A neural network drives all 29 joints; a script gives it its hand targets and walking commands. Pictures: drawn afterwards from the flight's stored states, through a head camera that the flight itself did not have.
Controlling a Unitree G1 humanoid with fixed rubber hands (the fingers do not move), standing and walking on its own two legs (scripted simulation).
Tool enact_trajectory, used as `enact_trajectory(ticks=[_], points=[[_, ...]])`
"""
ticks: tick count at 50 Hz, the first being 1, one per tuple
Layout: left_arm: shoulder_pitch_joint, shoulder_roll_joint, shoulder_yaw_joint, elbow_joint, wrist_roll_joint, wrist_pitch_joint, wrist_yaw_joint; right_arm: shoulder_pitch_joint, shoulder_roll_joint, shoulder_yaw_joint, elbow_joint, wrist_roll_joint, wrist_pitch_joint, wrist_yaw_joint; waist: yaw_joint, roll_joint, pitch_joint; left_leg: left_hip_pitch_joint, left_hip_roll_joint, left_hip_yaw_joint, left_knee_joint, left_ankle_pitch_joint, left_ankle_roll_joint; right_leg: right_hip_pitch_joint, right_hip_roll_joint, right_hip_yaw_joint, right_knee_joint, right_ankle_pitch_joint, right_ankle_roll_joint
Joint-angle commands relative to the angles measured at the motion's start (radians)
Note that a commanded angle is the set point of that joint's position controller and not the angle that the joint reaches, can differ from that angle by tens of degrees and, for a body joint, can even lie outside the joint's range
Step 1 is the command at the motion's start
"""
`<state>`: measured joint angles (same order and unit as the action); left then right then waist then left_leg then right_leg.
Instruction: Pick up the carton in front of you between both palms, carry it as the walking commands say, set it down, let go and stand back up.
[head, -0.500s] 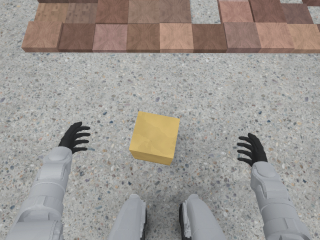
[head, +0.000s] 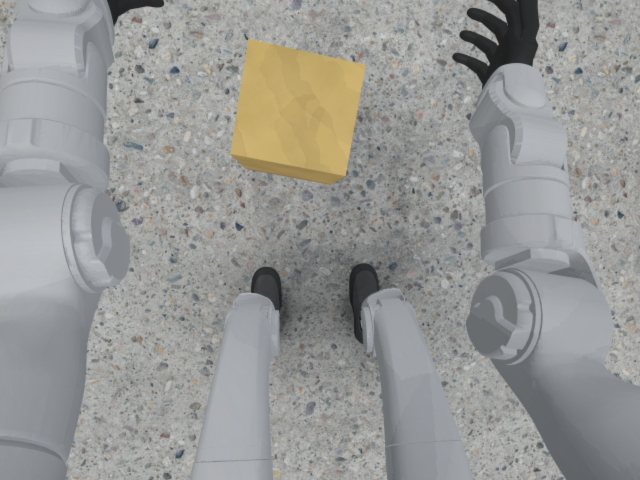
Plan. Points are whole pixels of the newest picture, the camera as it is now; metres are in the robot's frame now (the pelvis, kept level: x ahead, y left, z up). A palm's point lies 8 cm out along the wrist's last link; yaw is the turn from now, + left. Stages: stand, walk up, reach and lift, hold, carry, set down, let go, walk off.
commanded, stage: reach and lift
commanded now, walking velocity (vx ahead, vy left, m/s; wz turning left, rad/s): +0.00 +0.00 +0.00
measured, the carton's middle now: (296, 124) +0.55 +0.01 -0.53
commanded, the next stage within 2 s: none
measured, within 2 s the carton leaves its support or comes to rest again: leaves its support in 1.82 s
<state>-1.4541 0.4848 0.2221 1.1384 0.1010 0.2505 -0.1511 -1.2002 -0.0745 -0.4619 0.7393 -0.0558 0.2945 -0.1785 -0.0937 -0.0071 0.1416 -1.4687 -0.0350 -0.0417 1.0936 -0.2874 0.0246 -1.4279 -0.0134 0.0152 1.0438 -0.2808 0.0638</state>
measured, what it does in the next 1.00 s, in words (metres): lowers itself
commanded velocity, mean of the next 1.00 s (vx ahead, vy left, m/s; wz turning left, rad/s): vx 0.00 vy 0.00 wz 0.00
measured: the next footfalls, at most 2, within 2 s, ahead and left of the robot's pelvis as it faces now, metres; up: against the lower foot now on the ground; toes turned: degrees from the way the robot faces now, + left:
none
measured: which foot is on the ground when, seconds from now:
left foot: down 0.00-1.00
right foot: down 0.00-1.00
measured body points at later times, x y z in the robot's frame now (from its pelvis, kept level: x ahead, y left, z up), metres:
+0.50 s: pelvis +0.03 -0.01 -0.12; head +0.39 +0.01 +0.14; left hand +0.59 +0.19 -0.31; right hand +0.53 -0.19 -0.30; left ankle +0.09 +0.10 -0.62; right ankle +0.09 -0.16 -0.62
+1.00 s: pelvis -0.03 -0.01 -0.27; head +0.37 +0.01 -0.07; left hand +0.58 +0.18 -0.47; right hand +0.52 -0.18 -0.47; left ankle +0.09 +0.10 -0.62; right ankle +0.09 -0.16 -0.62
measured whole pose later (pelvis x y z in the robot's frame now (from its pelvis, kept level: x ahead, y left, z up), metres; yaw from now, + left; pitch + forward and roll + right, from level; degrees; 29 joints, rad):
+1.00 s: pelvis -0.03 -0.01 -0.27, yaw -4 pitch +36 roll -5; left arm -1.74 0.60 -0.04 1.29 -0.15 0.12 -0.05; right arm -1.56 -0.19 -0.30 1.05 0.12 0.12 -0.20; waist -0.05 -0.04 0.50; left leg -2.23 -0.02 -0.05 2.17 -0.56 0.02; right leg -2.19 0.07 0.03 2.11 -0.55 0.11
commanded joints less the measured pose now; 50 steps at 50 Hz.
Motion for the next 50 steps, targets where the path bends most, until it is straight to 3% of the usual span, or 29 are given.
enact_trajectory(ticks=[1,7,9,11,16,18,21,26,29,30,34,38,42,45,48,50], points=[[-0.323,0.118,0.034,-0.118,0.039,-0.027,0.003,-0.215,-0.091,-0.040,-0.135,-0.033,-0.034,0.004,-0.026,0.164,-1.109,0.730,-0.027,0.024,-0.108,0.198,-0.037,0.355,0.096,-0.131,-0.051,0.107,0.023],[-0.247,0.012,0.082,-0.170,0.081,-0.072,0.018,-0.101,-0.028,-0.074,-0.164,-0.070,-0.105,0.035,-0.014,0.199,-1.173,0.861,-0.016,-0.009,-0.010,0.675,-0.038,0.163,0.113,-0.132,-0.018,0.322,0.017],[-0.191,-0.031,0.109,-0.163,0.100,-0.094,0.025,-0.061,-0.008,-0.088,-0.150,-0.089,-0.139,0.046,-0.003,0.193,-1.142,0.842,-0.006,-0.029,0.033,0.788,-0.034,0.048,0.110,-0.125,0.002,0.352,0.022],[-0.139,-0.055,0.136,-0.156,0.115,-0.112,0.034,-0.035,0.001,-0.098,-0.129,-0.102,-0.169,0.052,0.011,0.178,-1.117,0.772,-0.001,-0.040,0.083,0.823,-0.034,-0.042,0.108,-0.116,0.041,0.360,0.028],[-0.083,-0.041,0.123,-0.140,0.084,-0.155,0.065,-0.029,0.002,-0.087,-0.072,-0.094,-0.214,0.047,0.034,0.104,-1.089,0.318,-0.014,-0.014,0.210,0.562,-0.040,-0.040,0.103,-0.090,0.241,0.335,0.036],[-0.096,-0.014,0.098,-0.138,0.053,-0.168,0.081,-0.044,-0.005,-0.056,-0.056,-0.065,-0.222,0.037,0.047,0.091,-1.106,0.209,-0.015,-0.007,0.276,0.523,-0.041,-0.042,0.104,-0.083,0.322,0.344,0.039],[-0.131,0.037,0.041,-0.135,-0.012,-0.178,0.104,-0.079,-0.026,0.016,-0.047,0.001,-0.223,0.015,0.061,0.084,-1.192,0.117,-0.011,0.008,0.390,0.491,-0.044,-0.021,0.102,-0.079,0.444,0.382,0.042],[-0.214,0.122,-0.070,-0.141,-0.131,-0.179,0.119,-0.149,-0.088,0.112,-0.048,0.106,-0.210,-0.023,0.052,0.114,-1.330,0.071,-0.002,0.031,0.562,0.428,-0.052,-0.023,0.100,-0.085,0.613,0.388,0.040],[-0.303,0.171,-0.124,-0.176,-0.190,-0.162,0.116,-0.231,-0.134,0.152,-0.069,0.160,-0.191,-0.042,0.047,0.146,-1.390,0.104,0.005,0.042,0.647,0.374,-0.053,-0.053,0.100,-0.096,0.680,0.322,0.034],[-0.338,0.195,-0.146,-0.195,-0.214,-0.152,0.116,-0.278,-0.158,0.160,-0.080,0.176,-0.179,-0.049,0.047,0.151,-1.434,0.079,0.005,0.055,0.660,0.293,-0.058,0.005,0.095,-0.099,0.704,0.284,0.028],[-0.472,0.222,-0.204,-0.122,-0.240,-0.115,0.107,-0.393,-0.183,0.162,-0.024,0.202,-0.137,-0.056,0.035,0.178,-1.285,0.057,0.023,0.054,0.718,0.106,-0.052,-0.151,0.088,-0.130,0.758,0.064,0.027],[-0.531,0.217,-0.241,0.002,-0.241,-0.106,0.095,-0.487,-0.192,0.146,0.090,0.192,-0.131,-0.041,0.030,0.163,-1.089,-0.063,0.043,0.039,0.746,-0.073,-0.045,-0.215,0.067,-0.132,0.818,-0.061,0.023],[-0.553,0.214,-0.237,0.074,-0.223,-0.115,0.084,-0.540,-0.205,0.120,0.187,0.160,-0.150,-0.020,0.031,0.134,-0.933,-0.150,0.052,0.015,0.795,-0.106,-0.043,-0.249,0.064,-0.126,0.884,-0.086,0.019],[-0.603,0.231,-0.228,0.053,-0.225,-0.132,0.089,-0.596,-0.234,0.121,0.210,0.151,-0.175,-0.015,0.042,0.104,-0.888,-0.201,0.049,0.008,0.833,-0.092,-0.042,-0.231,0.064,-0.117,0.930,-0.067,0.018],[-0.636,0.250,-0.244,0.038,-0.257,-0.154,0.103,-0.628,-0.252,0.156,0.215,0.173,-0.200,-0.022,0.049,0.072,-0.934,-0.160,0.050,-0.002,0.883,0.003,-0.038,-0.192,0.066,-0.121,0.981,0.020,0.021],[-0.639,0.252,-0.263,0.037,-0.277,-0.168,0.118,-0.641,-0.257,0.179,0.198,0.199,-0.212,-0.024,0.050,0.084,-0.970,-0.080,0.049,-0.010,0.913,0.073,-0.034,-0.219,0.070,-0.129,1.002,0.056,0.023]])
